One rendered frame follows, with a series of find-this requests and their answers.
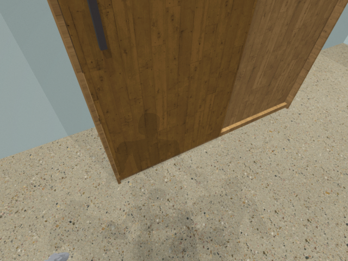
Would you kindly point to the handle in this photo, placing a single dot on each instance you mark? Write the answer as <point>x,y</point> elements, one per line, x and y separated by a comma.
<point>96,19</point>

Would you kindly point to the wardrobe door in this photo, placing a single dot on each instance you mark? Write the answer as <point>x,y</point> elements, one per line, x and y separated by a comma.
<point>164,84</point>
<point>281,37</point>

